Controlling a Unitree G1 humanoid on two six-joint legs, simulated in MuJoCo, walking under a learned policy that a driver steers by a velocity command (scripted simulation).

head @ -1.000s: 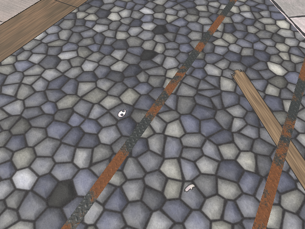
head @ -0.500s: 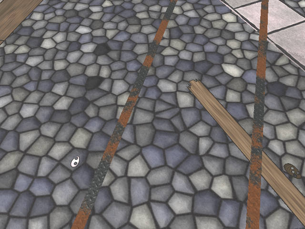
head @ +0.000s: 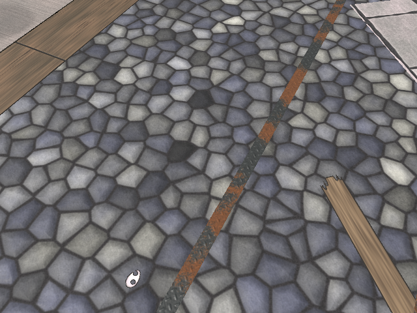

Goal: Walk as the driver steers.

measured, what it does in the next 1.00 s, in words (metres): walks ahead, turning left: right foot, then left foot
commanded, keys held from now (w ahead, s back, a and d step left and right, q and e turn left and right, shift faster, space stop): w+q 1.00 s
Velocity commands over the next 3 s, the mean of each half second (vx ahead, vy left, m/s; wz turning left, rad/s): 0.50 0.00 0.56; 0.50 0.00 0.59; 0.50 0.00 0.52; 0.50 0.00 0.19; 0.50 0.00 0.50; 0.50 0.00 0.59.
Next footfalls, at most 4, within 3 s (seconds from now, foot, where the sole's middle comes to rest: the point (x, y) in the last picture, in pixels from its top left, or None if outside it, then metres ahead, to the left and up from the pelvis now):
0.30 right None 0.36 -0.12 -0.78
0.82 left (152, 295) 0.53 0.19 -0.78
1.36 right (140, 202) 0.88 0.26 -0.78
1.84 left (51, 206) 0.86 0.58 -0.78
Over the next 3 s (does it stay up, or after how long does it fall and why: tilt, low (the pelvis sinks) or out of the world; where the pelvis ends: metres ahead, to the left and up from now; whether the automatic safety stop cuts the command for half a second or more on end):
stays up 1.06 0.96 -0.01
